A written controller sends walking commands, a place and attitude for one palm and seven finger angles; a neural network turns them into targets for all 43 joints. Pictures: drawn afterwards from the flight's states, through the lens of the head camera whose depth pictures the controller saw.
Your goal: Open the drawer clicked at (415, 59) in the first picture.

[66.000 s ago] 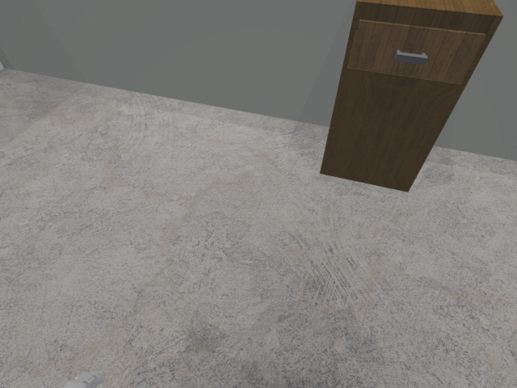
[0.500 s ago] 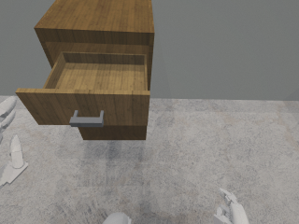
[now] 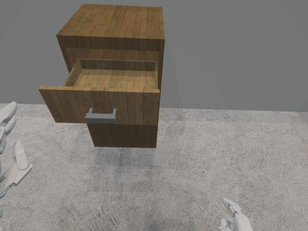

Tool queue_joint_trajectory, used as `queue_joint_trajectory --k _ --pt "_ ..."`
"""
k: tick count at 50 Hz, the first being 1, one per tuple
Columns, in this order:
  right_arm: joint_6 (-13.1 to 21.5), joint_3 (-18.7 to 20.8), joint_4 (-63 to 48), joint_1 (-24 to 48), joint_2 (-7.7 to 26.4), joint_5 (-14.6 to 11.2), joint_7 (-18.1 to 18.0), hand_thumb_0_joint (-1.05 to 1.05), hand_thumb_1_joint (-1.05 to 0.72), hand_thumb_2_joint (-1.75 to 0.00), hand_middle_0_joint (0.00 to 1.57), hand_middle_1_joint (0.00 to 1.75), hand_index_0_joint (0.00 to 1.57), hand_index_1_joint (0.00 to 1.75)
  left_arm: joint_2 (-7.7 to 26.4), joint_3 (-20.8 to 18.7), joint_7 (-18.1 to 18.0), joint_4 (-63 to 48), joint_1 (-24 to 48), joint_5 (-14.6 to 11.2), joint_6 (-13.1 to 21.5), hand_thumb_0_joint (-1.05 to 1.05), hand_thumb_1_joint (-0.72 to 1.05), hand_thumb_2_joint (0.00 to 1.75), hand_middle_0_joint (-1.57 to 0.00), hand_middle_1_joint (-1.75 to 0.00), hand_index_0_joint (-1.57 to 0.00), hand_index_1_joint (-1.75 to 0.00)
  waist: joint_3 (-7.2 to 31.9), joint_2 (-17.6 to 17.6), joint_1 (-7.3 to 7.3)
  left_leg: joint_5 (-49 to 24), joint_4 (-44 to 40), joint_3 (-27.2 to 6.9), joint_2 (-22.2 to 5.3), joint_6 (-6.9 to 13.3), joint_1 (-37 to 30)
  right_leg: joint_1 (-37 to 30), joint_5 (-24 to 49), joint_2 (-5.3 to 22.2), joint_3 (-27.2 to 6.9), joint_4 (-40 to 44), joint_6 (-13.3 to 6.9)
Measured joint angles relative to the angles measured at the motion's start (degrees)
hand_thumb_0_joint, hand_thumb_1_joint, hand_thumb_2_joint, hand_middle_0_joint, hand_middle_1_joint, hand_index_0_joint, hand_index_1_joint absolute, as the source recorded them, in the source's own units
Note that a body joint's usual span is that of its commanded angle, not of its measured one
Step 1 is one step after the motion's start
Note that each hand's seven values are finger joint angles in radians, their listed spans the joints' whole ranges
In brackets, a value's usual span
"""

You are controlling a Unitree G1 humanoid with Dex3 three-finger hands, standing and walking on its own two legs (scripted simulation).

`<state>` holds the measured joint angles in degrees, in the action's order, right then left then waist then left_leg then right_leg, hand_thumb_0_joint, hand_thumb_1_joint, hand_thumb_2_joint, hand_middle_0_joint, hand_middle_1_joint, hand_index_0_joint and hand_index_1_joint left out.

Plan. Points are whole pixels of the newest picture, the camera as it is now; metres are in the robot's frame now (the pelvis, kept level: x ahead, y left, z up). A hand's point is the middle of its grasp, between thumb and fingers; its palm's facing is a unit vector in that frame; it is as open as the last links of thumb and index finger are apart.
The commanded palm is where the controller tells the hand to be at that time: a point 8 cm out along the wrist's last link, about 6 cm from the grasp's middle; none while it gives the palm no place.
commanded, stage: stop stepping back and stand still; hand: left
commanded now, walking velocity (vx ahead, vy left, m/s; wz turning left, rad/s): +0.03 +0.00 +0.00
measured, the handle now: (102, 114) +0.53 +0.22 -0.04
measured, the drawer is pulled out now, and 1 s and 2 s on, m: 0.30 0.30 0.30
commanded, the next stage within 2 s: let the arm hang, fingers relaxed in 0.02 s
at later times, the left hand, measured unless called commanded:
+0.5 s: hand out of the picture +0.01 +0.16 -0.17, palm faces +0.09 -0.98 -0.20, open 6.9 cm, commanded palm none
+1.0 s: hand out of the picture -0.02 +0.14 -0.16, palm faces +0.07 -0.98 -0.19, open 7.3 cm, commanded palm none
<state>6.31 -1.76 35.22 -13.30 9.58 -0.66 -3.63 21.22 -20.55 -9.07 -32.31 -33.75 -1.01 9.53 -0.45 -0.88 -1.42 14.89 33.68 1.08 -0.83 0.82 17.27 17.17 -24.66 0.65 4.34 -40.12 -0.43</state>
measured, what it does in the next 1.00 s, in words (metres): stands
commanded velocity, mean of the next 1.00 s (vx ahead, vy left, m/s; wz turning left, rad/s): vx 0.00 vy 0.00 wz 0.00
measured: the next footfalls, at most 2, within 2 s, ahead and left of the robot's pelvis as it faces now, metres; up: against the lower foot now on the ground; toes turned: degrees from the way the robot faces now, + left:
none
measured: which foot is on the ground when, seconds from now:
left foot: down 0.00-1.00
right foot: down 0.00-1.00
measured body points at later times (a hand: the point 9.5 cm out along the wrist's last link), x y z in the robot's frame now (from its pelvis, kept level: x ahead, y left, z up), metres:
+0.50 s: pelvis +0.00 -0.02 +0.01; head +0.03 -0.02 +0.45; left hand +0.01 +0.21 -0.15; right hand +0.02 -0.25 -0.15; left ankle +0.01 +0.11 -0.73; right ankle +0.01 -0.10 -0.73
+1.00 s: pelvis -0.02 -0.02 +0.01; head -0.01 -0.03 +0.46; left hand -0.02 +0.20 -0.14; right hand -0.03 -0.21 -0.16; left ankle +0.01 +0.11 -0.73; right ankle +0.01 -0.10 -0.73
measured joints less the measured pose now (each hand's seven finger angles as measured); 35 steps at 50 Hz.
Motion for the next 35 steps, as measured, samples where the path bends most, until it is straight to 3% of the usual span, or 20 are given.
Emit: queue_joint_trajectory --k 3,6,7,9,11,14,17,20,27,35 --pt "-0.1 -0.7 -0.5 0.3 0.1 0.2 0.6 0.01 -0.9 -0.9 0.2 0.3 0.2 0.3 0.8 0.0 0.6 -1.3 -0.7 -0.5 0.5 0.02 0.89 0.9 -0.21 -0.31 -0.21 -0.31 -0.6 0.6 0.07 2.2 2.9 -0.8 -0.4 -0.1 1.6 -1.9 8.8 -1.0 0.7 6.6 -1.5" --pt "-0.9 -0.1 1.0 0.7 0.8 0.1 0.9 0.01 -0.9 -0.9 0.2 0.3 0.2 0.3 -0.2 1.3 1.2 -2.4 -1.3 -1.2 0.6 0.02 0.89 0.9 -0.21 -0.31 -0.22 -0.31 -0.4 1.1 0.35 4.8 8.6 -1.2 0.0 0.3 3.1 -2.2 8.3 -1.4 1.1 7.4 -2.1" --pt "-0.1 0.8 2.4 0.5 1.1 0.4 1.9 0.01 -0.9 -0.9 0.2 0.3 0.2 0.3 -0.3 2.4 1.9 0.2 -0.1 0.2 1.4 0.01 0.89 0.9 -0.21 -0.31 -0.21 -0.31 0.4 1.1 0.48 3.8 9.0 -0.7 0.3 0.2 3.6 -1.6 7.9 -1.0 1.3 7.2 -1.9" --pt "-0.6 2.4 5.0 0.2 3.0 0.9 3.6 0.01 -0.9 -0.9 0.2 0.3 0.2 0.3 -1.3 6.5 4.5 11.9 5.4 2.1 -0.7 0.01 0.89 0.9 -0.21 -0.3 -0.21 -0.31 2.6 2.5 0.94 1.7 6.6 -0.7 0.7 0.2 3.0 1.0 6.0 0.0 2.0 3.6 -1.3" --pt "-2.9 2.8 8.2 1.1 4.3 1.8 3.9 0.01 -0.9 -0.9 0.2 0.3 0.2 0.3 -3.5 10.0 6.1 28.0 11.5 2.6 -5.3 0.0 0.9 0.9 -0.2 -0.3 -0.21 -0.31 3.7 3.2 0.97 7.4 6.6 -0.9 1.8 0.7 3.3 3.5 3.5 1.3 2.2 -0.7 -0.7" --pt "-5.0 1.6 11.0 1.9 3.5 2.9 3.7 0.01 -0.9 -0.9 0.2 0.3 0.2 0.3 -6.6 12.9 7.0 51.7 17.6 2.6 -11.6 0.0 0.91 0.9 -0.2 -0.3 -0.2 -0.3 2.2 1.3 0.58 5.3 6.5 0.5 3.1 0.9 2.3 3.8 2.1 2.0 -0.6 -3.4 -0.4" --pt "-6.0 0.8 13.0 1.5 2.3 2.9 3.1 0.01 -0.9 -0.9 0.2 0.3 0.2 0.3 -9.9 16.7 7.9 69.4 19.2 2.2 -14.2 0.01 0.91 0.9 -0.19 -0.3 -0.2 -0.3 -0.5 0.9 -0.32 4.8 4.1 0.6 2.2 0.1 -0.3 1.4 3.4 0.8 -1.1 -0.8 -1.4" --pt "-7.1 0.9 15.8 0.1 1.0 2.1 2.6 0.01 -0.9 -0.9 0.2 0.3 0.2 0.3 -13.1 18.7 8.1 79.3 17.5 1.5 -13.0 0.0 0.94 0.9 -0.2 -0.3 -0.2 -0.3 -2.5 0.6 -0.56 3.4 1.4 -0.3 0.9 -0.6 -1.9 -1.3 5.8 -0.7 -0.2 4.0 -2.2" --pt "-8.2 1.6 23.7 -4.0 -0.6 1.9 1.6 0.0 -0.91 -0.9 0.2 0.3 0.2 0.3 -10.7 18.4 8.2 90.5 16.1 1.4 -11.3 -0.02 0.99 0.9 -0.2 -0.3 -0.21 -0.3 -5.2 0.5 1.46 -0.4 -4.9 -1.7 -0.2 -1.6 -4.5 -5.2 10.4 -2.2 1.2 12.6 -3.0" --pt "-7.7 1.4 28.3 -5.3 -1.6 1.5 1.1 0.0 -0.91 -0.9 0.2 0.3 0.2 0.3 -11.6 19.2 7.9 97.0 15.6 1.2 -10.6 0.0 0.94 0.9 -0.2 -0.3 -0.2 -0.3 -5.5 1.9 1.48 -2.8 -8.9 -1.2 -0.3 -1.5 -6.4 -7.1 13.1 -2.4 0.7 16.8 -2.9"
